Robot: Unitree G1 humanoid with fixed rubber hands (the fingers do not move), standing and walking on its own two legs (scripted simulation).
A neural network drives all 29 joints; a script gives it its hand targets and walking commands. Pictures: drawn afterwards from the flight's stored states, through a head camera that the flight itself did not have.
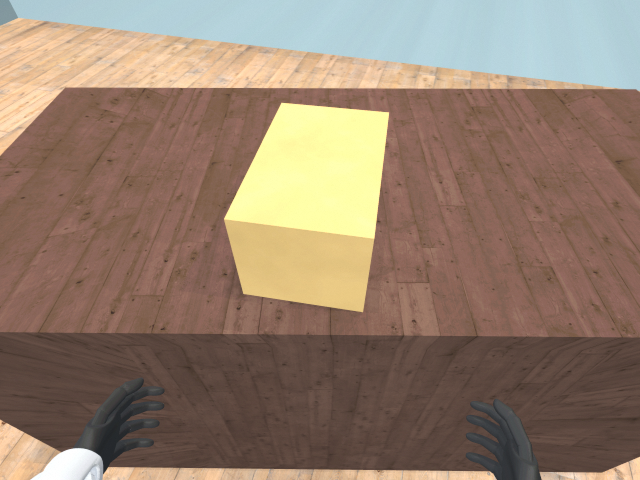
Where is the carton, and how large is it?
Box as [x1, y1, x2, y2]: [224, 103, 388, 311]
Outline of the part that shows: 281,103 224,218 243,293 362,311 374,236 388,112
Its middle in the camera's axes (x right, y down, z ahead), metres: +0.00 -0.07 +0.59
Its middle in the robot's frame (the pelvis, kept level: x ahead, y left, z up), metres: +0.50 +0.08 +0.08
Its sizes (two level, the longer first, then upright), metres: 0.279 0.177 0.154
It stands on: a pedestal, 0.79 m high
